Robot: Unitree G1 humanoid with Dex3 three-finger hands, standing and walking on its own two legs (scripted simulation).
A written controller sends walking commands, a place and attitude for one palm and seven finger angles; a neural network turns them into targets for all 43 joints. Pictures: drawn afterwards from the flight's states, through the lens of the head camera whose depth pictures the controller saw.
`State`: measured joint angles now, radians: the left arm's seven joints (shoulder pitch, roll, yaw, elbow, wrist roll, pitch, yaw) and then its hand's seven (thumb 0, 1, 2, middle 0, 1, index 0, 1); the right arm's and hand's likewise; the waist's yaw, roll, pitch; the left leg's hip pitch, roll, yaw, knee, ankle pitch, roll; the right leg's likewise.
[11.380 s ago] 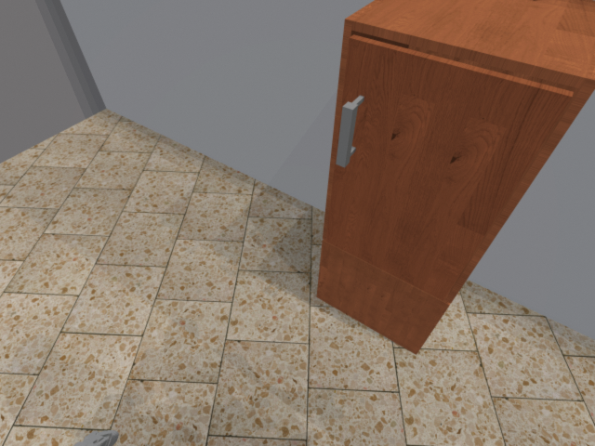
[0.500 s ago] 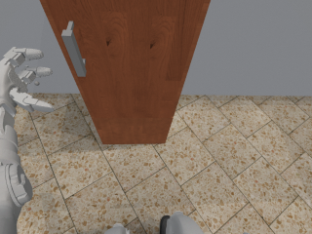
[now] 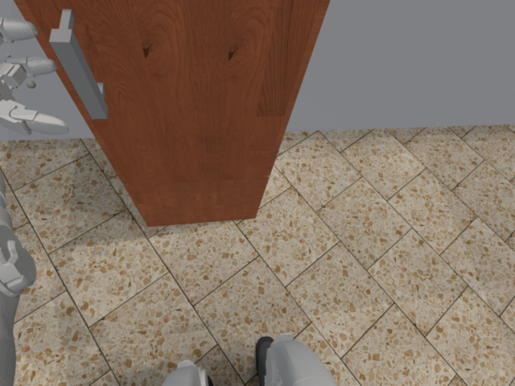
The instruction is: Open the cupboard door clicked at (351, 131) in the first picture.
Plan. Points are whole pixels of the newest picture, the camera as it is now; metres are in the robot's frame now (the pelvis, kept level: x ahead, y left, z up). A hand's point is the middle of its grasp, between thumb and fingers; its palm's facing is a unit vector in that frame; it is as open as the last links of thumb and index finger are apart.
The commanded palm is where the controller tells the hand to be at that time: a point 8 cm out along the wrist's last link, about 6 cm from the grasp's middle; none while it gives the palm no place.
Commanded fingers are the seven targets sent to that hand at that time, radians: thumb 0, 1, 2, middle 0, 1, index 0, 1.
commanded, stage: move the hooked fingers beside the handle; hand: left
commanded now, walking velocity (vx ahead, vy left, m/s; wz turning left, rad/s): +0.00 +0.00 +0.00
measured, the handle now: (84, 69) +0.56 +0.19 +0.09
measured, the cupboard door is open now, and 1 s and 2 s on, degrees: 0 0 0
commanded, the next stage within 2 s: slide the fingers in behind the handle in 0.86 s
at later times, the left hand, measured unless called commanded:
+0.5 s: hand (29, 90) +0.52 +0.25 +0.09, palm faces -0.01 -1.00 -0.01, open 13.9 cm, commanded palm +0.50 +0.29 +0.09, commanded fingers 0.00 -0.50 0.30 -0.30 -1.20 -0.30 -1.20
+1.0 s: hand (32, 86) +0.52 +0.25 +0.09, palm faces -0.01 -1.00 -0.03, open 14.0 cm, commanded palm +0.51 +0.29 +0.09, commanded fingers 0.00 -0.50 0.30 -0.30 -1.20 -0.30 -1.20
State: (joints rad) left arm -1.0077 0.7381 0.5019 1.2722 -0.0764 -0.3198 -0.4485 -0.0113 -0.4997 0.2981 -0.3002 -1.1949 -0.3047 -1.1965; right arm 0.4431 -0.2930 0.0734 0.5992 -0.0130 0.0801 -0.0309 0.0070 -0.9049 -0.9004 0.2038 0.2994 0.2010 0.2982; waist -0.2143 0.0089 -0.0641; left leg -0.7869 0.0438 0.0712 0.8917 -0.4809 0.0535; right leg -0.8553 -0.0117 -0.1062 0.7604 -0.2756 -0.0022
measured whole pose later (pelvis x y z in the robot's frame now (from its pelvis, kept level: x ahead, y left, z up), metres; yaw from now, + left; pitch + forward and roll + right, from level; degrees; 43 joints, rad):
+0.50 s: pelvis +0.01 +0.00 +0.00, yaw +0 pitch +21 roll -4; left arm -0.93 0.71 0.49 1.19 -0.09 -0.31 -0.45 -0.01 -0.50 0.30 -0.30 -1.20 -0.31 -1.20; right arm 0.44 -0.29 0.06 0.58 -0.01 0.13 -0.01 0.01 -0.91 -0.90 0.20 0.30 0.20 0.30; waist -0.20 0.01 -0.08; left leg -0.77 0.05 0.05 0.88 -0.49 0.05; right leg -0.83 0.00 -0.12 0.74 -0.29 -0.01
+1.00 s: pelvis +0.00 -0.01 +0.00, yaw +0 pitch +22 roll -4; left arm -1.03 0.78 0.50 1.27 -0.07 -0.32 -0.46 -0.01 -0.50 0.30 -0.30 -1.19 -0.30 -1.20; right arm 0.44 -0.30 0.08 0.58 -0.01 0.10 -0.03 0.01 -0.91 -0.90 0.20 0.30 0.20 0.30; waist -0.22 0.01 -0.05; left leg -0.83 0.06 0.05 0.92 -0.49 0.04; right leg -0.89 0.00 -0.12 0.78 -0.28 -0.02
